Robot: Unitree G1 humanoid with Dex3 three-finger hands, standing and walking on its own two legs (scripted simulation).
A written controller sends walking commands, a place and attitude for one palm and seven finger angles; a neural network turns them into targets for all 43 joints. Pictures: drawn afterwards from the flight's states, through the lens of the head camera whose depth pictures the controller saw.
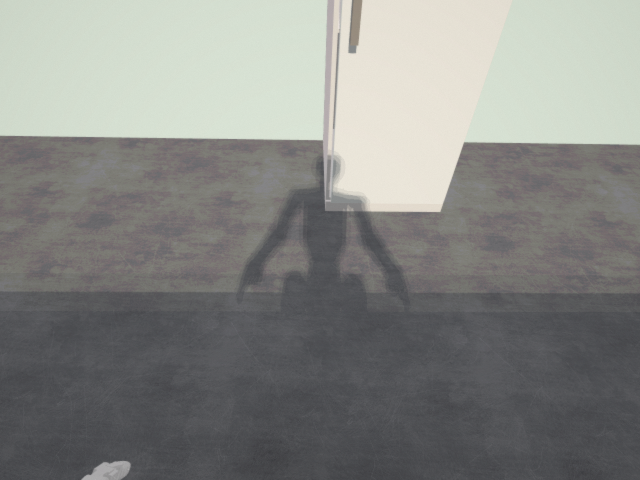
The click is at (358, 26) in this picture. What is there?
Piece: fridge door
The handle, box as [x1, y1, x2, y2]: [350, 0, 361, 45]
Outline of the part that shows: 361,0 353,0 352,3 350,44 357,45 358,43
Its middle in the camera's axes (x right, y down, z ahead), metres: +0.10 -0.75 +1.05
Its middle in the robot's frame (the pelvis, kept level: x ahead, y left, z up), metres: +1.31 -0.03 +0.22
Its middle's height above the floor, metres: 0.99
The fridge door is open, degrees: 0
